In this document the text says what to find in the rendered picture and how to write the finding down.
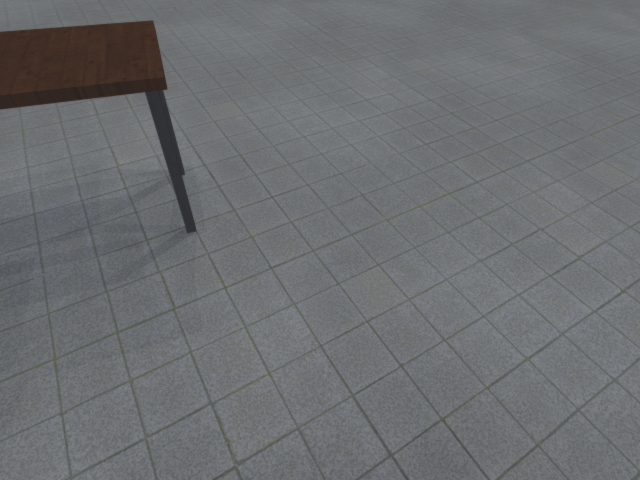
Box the table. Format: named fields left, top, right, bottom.
left=0, top=20, right=196, bottom=233

